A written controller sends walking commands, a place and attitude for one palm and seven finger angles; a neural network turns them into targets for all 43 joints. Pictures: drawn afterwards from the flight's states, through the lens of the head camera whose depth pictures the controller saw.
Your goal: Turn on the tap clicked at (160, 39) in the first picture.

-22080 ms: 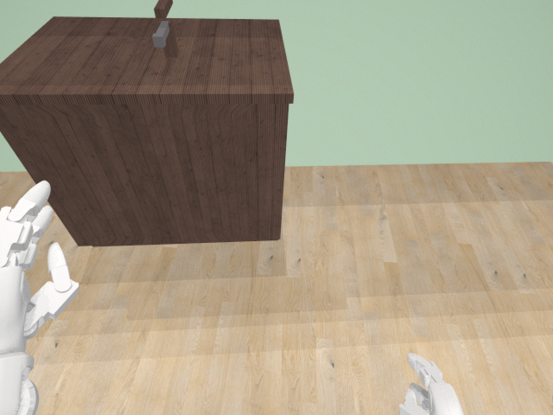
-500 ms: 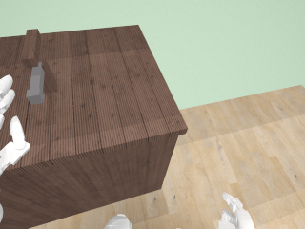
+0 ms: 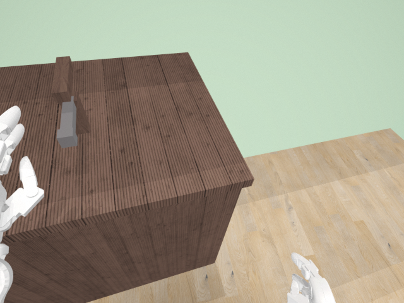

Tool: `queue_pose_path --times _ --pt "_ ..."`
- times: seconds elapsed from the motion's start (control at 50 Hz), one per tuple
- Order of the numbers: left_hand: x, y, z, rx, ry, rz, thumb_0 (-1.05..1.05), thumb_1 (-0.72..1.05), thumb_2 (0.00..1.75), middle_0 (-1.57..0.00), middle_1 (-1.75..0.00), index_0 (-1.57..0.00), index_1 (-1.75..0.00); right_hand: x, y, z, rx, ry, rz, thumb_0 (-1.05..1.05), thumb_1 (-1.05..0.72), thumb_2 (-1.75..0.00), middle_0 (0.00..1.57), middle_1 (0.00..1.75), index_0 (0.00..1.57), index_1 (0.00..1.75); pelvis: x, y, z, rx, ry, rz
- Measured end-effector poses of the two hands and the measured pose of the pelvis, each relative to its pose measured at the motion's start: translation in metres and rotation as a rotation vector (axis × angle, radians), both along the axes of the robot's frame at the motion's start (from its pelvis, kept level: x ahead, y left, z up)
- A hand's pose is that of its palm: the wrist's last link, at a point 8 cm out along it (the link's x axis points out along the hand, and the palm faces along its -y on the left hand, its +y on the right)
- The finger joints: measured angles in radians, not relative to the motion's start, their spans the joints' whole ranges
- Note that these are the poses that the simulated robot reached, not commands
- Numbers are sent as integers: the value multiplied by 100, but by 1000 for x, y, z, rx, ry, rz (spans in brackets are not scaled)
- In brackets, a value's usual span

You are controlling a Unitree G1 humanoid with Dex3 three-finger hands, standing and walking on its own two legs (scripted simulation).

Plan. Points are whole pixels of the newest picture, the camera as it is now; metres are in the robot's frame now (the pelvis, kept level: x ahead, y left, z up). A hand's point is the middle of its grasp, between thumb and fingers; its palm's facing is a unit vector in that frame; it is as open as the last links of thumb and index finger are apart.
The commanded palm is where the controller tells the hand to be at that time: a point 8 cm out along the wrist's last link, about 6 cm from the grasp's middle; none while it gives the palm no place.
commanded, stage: come to a stop and stand still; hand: left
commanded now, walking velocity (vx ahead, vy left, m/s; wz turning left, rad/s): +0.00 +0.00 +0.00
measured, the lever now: (67, 137) +0.37 +0.31 +0.11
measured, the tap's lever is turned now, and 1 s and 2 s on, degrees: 0 0 0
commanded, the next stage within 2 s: look again from close up in 0.56 s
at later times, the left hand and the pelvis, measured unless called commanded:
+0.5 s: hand (49, 179) +0.24 +0.26 +0.17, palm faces +0.40 -0.85 -0.35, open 7.4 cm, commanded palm +0.18 +0.29 +0.18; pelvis +0.02 +0.01 +0.01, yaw +0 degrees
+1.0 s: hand (48, 184) +0.23 +0.26 +0.17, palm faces +0.41 -0.84 -0.35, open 7.4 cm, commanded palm +0.18 +0.29 +0.18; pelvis +0.02 +0.00 +0.01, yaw +1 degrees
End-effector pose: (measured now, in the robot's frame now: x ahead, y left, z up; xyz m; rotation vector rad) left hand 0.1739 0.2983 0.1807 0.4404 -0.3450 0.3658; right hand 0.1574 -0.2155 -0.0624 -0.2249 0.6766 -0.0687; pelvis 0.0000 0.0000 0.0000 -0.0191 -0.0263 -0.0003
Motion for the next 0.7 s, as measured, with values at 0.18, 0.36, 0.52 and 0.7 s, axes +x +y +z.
queue_pose_path --times 0.18,0.36,0.52,0.7 --pt "9 -2 -5 -60 10 25 2 89 90 -21 -30 -20 -30 8 12 -3 25 15 28 2 -90 -90 20 30 20 30 9 5 3 -4 -3 6" --pt "22 -5 -1 -17 46 -15 2 89 90 -21 -30 -21 -30 26 8 6 12 -7 3 2 -90 -90 20 30 20 30 19 5 6 -6 -2 4" --pt "22 -2 -2 -26 60 6 2 89 90 -21 -30 -21 -30 36 1 8 -5 -3 -5 2 -90 -90 20 30 20 30 24 6 6 -4 -5 6" --pt "20 -3 -3 -40 70 22 2 89 90 -21 -30 -21 -30 37 4 6 1 10 -4 2 -91 -90 20 30 20 30 24 5 7 -4 -11 12"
